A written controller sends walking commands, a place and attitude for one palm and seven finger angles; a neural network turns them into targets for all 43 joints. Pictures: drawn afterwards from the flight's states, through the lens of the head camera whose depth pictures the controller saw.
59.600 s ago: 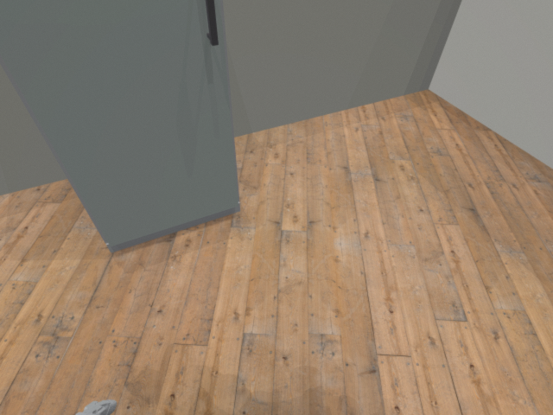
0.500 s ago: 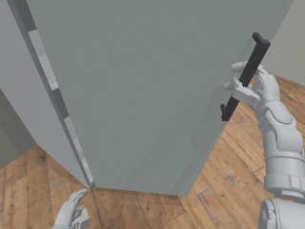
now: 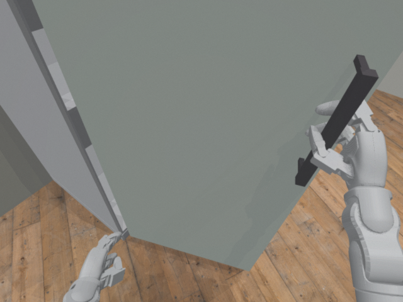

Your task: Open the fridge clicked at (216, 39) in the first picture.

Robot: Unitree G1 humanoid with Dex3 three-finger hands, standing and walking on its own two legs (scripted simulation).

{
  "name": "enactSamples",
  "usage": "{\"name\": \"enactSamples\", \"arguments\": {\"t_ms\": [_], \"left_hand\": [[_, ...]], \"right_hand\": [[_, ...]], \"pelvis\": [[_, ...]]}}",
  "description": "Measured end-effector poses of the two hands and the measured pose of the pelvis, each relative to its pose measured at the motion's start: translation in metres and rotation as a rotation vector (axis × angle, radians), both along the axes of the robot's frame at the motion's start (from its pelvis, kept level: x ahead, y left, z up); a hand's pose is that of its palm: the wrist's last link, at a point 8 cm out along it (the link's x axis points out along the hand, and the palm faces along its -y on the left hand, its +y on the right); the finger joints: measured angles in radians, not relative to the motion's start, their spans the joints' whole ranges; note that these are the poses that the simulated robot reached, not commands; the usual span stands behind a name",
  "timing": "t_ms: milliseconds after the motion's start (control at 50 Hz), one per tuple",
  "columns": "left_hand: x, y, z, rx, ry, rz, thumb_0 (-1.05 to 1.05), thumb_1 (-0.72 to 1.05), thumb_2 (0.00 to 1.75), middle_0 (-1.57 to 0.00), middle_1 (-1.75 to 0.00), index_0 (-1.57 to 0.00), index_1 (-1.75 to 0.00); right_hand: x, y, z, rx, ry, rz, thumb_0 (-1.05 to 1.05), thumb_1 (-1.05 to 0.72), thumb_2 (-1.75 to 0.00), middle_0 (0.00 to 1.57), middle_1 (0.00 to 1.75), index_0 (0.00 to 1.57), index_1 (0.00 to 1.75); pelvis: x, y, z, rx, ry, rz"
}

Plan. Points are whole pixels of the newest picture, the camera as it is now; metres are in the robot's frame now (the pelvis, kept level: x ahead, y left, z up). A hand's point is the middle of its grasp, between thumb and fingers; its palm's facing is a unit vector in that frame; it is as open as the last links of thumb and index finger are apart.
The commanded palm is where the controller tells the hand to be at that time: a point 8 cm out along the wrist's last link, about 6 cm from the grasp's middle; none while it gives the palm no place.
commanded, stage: walk backward, drawing the door open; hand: right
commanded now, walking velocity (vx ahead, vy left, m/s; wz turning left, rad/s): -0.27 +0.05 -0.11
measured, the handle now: (325, 131) +0.36 -0.18 +0.20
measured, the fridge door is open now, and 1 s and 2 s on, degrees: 69 91 109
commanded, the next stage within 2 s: none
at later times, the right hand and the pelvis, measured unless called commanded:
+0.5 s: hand (309, 192) +0.24 -0.12 +0.19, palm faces +0.22 +0.95 -0.22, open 6.8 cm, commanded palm +0.20 -0.17 +0.21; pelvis -0.07 +0.04 -0.01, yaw -6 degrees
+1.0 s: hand (263, 264) +0.14 -0.05 +0.19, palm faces +0.47 +0.86 -0.22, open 6.9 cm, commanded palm +0.09 -0.08 +0.20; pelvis -0.09 +0.20 -0.02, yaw -27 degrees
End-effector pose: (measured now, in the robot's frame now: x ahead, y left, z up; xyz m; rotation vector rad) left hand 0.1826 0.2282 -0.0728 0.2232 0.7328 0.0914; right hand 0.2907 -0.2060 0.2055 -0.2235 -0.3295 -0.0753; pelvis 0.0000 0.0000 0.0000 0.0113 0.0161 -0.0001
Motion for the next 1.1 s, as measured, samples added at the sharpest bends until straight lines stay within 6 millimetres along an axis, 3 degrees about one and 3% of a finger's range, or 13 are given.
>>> {"name": "enactSamples", "arguments": {"t_ms": [140,300,480,580,700,780,880,980,1020,1100], "left_hand": [[-0.033,0.000,-0.015,-0.029,0.041,0.067,0.01,0.91,0.90,-0.20,-0.30,-0.20,-0.30],[-0.056,0.008,-0.033,-0.056,0.092,0.032,0.01,0.91,0.90,-0.21,-0.30,-0.20,-0.30],[-0.080,0.027,-0.029,0.012,0.071,-0.013,0.01,0.91,0.90,-0.20,-0.30,-0.20,-0.30],[-0.090,0.025,-0.028,-0.040,0.112,-0.060,0.01,0.91,0.90,-0.20,-0.30,-0.19,-0.30],[-0.078,0.037,-0.033,-0.099,0.120,-0.173,0.01,0.90,0.90,-0.21,-0.30,-0.20,-0.30],[-0.058,0.063,-0.036,-0.096,0.104,-0.213,0.01,0.90,0.90,-0.21,-0.30,-0.20,-0.30],[-0.034,0.099,-0.022,0.003,0.063,-0.269,0.01,0.91,0.90,-0.21,-0.30,-0.20,-0.30],[-0.015,0.117,-0.014,0.078,-0.013,-0.364,0.01,0.91,0.90,-0.20,-0.30,-0.19,-0.30],[-0.011,0.121,-0.018,0.074,-0.033,-0.387,0.01,0.91,0.90,-0.20,-0.30,-0.19,-0.30],[-0.016,0.128,-0.021,0.025,0.037,-0.474,0.01,0.91,0.90,-0.20,-0.30,-0.19,-0.30]], "right_hand": [[-0.016,0.006,-0.001,-0.023,-0.028,-0.022,-0.07,-0.64,-0.75,0.48,1.40,0.28,1.37],[-0.038,0.018,-0.004,-0.019,-0.066,-0.089,-0.08,-0.64,-0.79,0.48,1.40,0.26,1.37],[-0.074,0.033,-0.008,-0.036,-0.105,-0.089,-0.10,-0.66,-0.73,0.45,1.40,0.21,1.27],[-0.095,0.044,-0.005,-0.045,-0.068,-0.119,-0.08,-0.65,-0.74,0.44,1.40,0.22,1.27],[-0.119,0.062,-0.005,-0.044,-0.080,-0.202,-0.08,-0.64,-0.78,0.45,1.40,0.23,1.30],[-0.136,0.077,-0.005,-0.050,-0.081,-0.281,-0.08,-0.64,-0.81,0.46,1.40,0.22,1.31],[-0.161,0.096,-0.005,-0.045,-0.079,-0.322,-0.08,-0.64,-0.79,0.46,1.40,0.22,1.31],[-0.185,0.116,-0.009,-0.048,-0.124,-0.347,-0.10,-0.63,-0.79,0.47,1.40,0.22,1.27],[-0.193,0.124,-0.011,-0.061,-0.145,-0.372,-0.11,-0.64,-0.78,0.47,1.40,0.20,1.24],[-0.208,0.141,-0.010,-0.073,-0.122,-0.445,-0.11,-0.64,-0.79,0.48,1.40,0.19,1.25]], "pelvis": [[-0.011,-0.001,-0.005,-0.039,-0.025,0.008],[-0.028,0.022,-0.011,-0.036,-0.027,-0.030],[-0.064,0.035,-0.016,-0.038,0.002,-0.105],[-0.071,0.057,-0.003,-0.020,-0.009,-0.160],[-0.074,0.105,-0.006,-0.009,0.000,-0.207],[-0.081,0.139,-0.007,0.006,-0.010,-0.268],[-0.086,0.170,-0.004,-0.031,-0.004,-0.369],[-0.090,0.197,-0.014,-0.020,0.023,-0.452],[-0.094,0.211,-0.020,-0.035,0.014,-0.477],[-0.092,0.249,-0.009,-0.025,-0.025,-0.529]]}}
